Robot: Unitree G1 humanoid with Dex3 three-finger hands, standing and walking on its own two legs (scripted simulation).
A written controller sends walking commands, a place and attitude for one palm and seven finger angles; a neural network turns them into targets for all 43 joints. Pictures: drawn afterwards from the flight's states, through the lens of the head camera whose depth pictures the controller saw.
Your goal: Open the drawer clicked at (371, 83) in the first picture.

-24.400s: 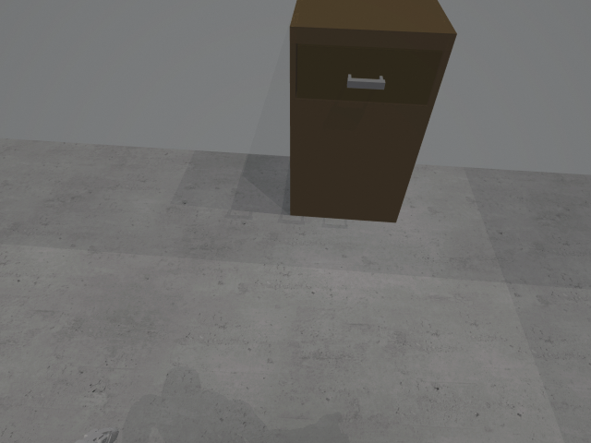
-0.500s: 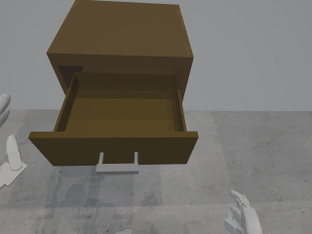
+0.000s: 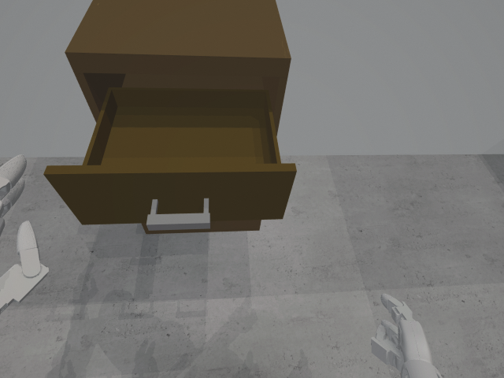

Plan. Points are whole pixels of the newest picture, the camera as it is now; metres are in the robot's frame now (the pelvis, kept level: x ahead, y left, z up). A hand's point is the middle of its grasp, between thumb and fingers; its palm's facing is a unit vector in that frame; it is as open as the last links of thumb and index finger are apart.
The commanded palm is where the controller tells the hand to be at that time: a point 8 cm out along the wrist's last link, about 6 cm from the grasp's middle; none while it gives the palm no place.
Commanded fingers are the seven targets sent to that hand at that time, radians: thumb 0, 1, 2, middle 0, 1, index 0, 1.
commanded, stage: stop stepping back and stand still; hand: left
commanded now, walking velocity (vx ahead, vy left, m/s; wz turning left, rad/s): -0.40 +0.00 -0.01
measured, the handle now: (180, 212) +0.42 +0.15 -0.06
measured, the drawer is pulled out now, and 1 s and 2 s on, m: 0.30 0.30 0.30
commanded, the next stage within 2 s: let the arm hang, fingers relaxed in 0.74 s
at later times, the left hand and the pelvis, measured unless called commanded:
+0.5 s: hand out of the picture +0.08 +0.22 +0.16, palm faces +0.37 -0.84 -0.40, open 7.4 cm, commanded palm +0.01 +0.27 +0.18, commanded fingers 0.00 0.90 0.90 -0.20 -0.30 -0.20 -0.30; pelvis -0.11 -0.01 +0.00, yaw +1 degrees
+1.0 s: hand out of the picture +0.06 +0.21 -0.06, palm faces +0.18 -0.92 -0.33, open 7.4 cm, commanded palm none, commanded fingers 0.00 0.90 0.90 -0.20 -0.30 -0.20 -0.30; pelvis -0.13 -0.02 +0.00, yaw +5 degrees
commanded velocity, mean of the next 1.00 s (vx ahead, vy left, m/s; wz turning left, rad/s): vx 0.15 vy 0.02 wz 0.00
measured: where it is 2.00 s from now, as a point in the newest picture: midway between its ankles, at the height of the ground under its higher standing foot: outside the picture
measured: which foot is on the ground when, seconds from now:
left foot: down 0.00-0.24, up 0.26-0.42, down 0.44-1.00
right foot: up 0.00-0.20, down 0.22-1.00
